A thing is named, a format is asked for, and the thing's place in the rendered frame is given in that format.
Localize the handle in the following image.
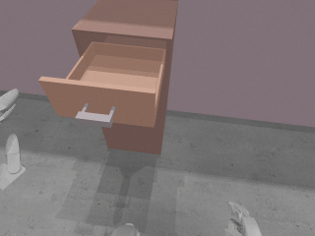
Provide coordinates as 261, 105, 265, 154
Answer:
75, 103, 116, 128

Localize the right robot hand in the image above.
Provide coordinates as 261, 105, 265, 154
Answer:
224, 201, 262, 236

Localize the left robot hand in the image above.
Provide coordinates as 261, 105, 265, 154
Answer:
0, 88, 26, 190

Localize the cabinet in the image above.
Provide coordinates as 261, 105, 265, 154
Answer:
71, 0, 178, 155

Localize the drawer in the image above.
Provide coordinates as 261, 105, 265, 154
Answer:
38, 41, 166, 128

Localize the robot left thigh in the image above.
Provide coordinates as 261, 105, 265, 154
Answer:
110, 224, 141, 236

